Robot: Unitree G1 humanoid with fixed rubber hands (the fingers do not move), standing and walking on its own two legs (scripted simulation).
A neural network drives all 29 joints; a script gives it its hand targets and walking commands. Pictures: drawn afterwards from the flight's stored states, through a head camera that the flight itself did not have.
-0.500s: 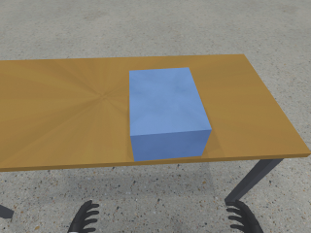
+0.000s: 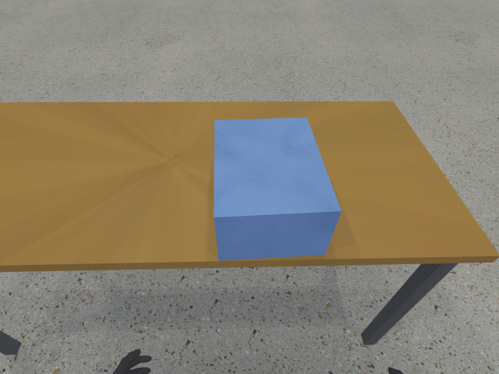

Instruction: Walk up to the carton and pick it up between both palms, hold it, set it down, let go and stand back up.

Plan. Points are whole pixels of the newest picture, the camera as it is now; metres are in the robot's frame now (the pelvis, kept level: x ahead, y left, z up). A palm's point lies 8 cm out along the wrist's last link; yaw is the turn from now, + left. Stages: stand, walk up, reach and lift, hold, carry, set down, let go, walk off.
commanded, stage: stand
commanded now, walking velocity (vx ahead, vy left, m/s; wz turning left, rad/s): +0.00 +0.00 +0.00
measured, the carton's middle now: (266, 183) +0.50 -0.01 +0.00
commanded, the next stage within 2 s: none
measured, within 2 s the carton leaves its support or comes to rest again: neither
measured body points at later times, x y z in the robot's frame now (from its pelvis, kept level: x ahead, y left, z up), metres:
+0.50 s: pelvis +0.01 +0.02 +0.00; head -0.02 +0.04 +0.45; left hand +0.00 +0.25 -0.16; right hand +0.00 -0.20 -0.14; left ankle +0.02 +0.12 -0.74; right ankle +0.00 -0.09 -0.74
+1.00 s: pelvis +0.00 +0.04 +0.00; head -0.03 +0.05 +0.45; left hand -0.06 +0.24 -0.17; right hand -0.06 -0.16 -0.16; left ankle +0.02 +0.12 -0.74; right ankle +0.00 -0.09 -0.74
